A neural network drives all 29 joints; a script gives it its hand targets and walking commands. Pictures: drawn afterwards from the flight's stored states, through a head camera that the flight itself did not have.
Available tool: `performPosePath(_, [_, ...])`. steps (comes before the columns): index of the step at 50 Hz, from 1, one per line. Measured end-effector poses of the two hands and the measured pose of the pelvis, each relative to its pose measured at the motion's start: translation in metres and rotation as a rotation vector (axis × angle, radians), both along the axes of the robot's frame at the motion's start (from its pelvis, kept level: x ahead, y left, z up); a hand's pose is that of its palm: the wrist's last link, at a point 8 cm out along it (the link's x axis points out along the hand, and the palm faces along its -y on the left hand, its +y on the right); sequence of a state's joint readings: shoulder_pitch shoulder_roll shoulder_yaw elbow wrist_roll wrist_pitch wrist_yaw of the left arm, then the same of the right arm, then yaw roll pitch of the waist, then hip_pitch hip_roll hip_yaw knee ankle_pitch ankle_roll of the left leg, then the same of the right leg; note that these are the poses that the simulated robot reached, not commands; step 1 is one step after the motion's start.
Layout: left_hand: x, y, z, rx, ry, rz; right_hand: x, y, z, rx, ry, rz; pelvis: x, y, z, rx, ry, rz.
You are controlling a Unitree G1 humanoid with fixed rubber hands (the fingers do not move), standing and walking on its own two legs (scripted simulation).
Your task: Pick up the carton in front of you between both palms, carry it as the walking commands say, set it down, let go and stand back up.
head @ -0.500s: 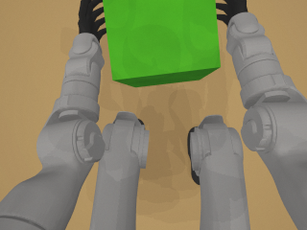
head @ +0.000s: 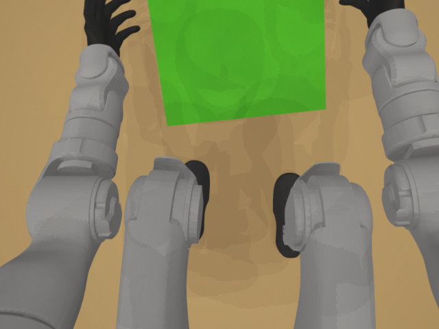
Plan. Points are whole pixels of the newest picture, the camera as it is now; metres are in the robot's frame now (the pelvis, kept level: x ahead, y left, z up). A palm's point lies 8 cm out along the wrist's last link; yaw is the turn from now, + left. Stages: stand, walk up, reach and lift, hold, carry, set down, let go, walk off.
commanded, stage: set down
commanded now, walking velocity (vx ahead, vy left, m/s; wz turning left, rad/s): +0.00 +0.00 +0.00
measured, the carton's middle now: (238, 52) +0.48 +0.02 -0.24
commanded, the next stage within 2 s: let go in 0.98 s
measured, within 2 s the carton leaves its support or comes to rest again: neither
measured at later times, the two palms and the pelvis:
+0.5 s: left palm (13, 3) +0.49 +0.21 +0.00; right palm out of the picture +0.54 -0.18 +0.00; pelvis +0.01 +0.00 +0.11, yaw +0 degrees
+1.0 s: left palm out of the picture +0.48 +0.22 +0.15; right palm out of the picture +0.53 -0.19 +0.15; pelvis +0.04 +0.00 +0.25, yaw -1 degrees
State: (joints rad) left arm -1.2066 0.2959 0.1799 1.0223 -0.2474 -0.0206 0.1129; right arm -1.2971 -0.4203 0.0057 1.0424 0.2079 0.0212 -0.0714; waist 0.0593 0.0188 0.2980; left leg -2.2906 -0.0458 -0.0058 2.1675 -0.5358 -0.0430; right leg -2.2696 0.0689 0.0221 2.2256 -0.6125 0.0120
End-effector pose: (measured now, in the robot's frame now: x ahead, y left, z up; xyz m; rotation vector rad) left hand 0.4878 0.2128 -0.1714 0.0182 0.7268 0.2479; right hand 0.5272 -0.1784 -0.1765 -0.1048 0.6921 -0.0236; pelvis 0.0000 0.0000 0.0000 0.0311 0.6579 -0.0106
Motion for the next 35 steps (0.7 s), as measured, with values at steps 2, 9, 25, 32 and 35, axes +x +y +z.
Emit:
performPosePath(2, [0.003,-0.002,0.01,-0.007,-0.03,-0.003,0.004,0.002,0.011,0.002,-0.027,0.002,0.0,0.001,0.002,-0.002,0.001,0.002])
performPosePath(9, [0.002,-0.007,0.069,-0.012,-0.088,0.001,0.008,0.008,0.074,0.002,-0.063,-0.002,0.002,0.002,0.03,-0.007,0.025,0.009])
performPosePath(25, [0.001,-0.005,0.168,-0.004,-0.094,0.01,0.008,0.0,0.172,-0.001,-0.054,-0.004,0.009,0.002,0.112,-0.014,0.141,0.005])
performPosePath(32, [-0.001,0.0,0.211,0.001,-0.099,0.011,0.008,-0.002,0.213,-0.001,-0.062,0.007,0.015,0.001,0.147,-0.01,0.157,0.003])
performPosePath(35, [-0.001,0.001,0.231,-0.001,-0.1,0.009,0.009,-0.003,0.233,0.0,-0.061,0.01,0.019,0.0,0.164,-0.009,0.158,0.003])
